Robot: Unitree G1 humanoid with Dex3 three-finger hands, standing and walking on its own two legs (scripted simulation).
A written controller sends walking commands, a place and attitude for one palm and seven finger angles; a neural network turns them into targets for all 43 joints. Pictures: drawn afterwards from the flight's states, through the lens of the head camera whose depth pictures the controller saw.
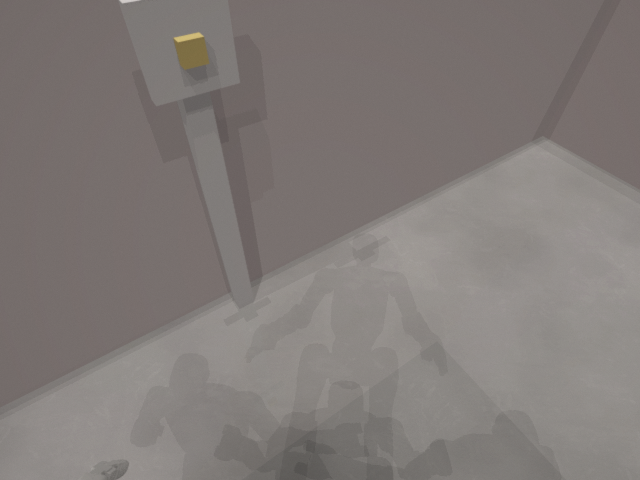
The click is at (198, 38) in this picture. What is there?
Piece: button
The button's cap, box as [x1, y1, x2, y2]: [173, 32, 208, 69]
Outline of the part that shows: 198,32 173,38 180,64 184,69 208,63 203,36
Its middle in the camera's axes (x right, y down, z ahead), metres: -0.24 -0.35 +0.72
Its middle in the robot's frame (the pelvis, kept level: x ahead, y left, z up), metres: +0.78 +0.29 +0.17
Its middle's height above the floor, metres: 0.94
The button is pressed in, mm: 0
